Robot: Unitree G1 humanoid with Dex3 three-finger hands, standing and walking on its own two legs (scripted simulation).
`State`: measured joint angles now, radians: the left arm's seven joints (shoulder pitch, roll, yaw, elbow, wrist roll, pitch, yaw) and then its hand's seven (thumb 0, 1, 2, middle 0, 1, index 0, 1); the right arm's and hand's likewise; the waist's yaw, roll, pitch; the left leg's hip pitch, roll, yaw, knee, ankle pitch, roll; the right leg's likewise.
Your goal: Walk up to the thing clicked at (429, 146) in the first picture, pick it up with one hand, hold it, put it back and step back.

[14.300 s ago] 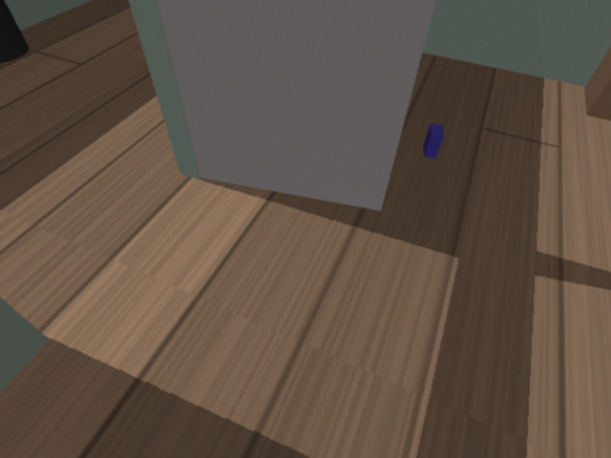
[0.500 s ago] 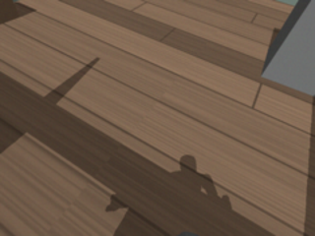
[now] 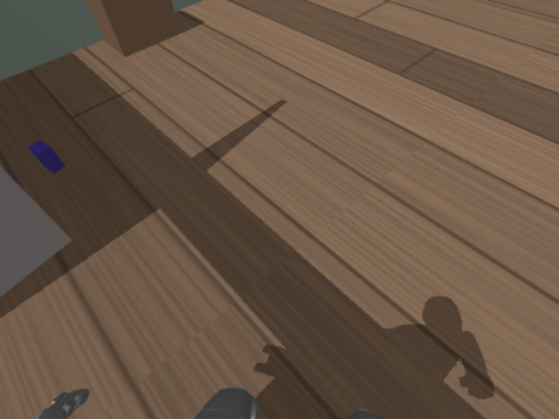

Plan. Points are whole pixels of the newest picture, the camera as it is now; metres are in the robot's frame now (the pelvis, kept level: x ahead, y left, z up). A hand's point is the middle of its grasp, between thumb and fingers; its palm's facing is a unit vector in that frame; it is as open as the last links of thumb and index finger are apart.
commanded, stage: walk up
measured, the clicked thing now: (47, 156) +1.31 +1.31 -0.69
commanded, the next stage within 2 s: stand in 1.00 s
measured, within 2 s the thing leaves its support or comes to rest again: neither
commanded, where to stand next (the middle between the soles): +0.09 +0.00 m, yaw +8 degrees
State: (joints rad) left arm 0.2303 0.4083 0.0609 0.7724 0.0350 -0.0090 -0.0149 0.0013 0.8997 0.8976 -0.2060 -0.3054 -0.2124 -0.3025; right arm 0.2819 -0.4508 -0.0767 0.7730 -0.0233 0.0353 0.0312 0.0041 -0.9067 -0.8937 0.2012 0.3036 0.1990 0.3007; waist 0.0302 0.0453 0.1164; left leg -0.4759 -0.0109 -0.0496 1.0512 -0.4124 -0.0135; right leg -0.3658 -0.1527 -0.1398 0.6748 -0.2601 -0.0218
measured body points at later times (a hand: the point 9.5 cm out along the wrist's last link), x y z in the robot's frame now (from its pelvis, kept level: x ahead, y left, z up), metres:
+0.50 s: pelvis +0.02 +0.02 -0.01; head +0.06 +0.02 +0.44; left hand +0.02 +0.33 -0.13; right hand +0.16 -0.28 -0.12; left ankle +0.02 +0.14 -0.72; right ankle +0.05 -0.12 -0.72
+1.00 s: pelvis +0.02 +0.02 +0.02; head +0.03 +0.03 +0.47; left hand +0.05 +0.34 -0.11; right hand +0.17 -0.26 -0.10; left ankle +0.02 +0.14 -0.72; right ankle +0.05 -0.12 -0.72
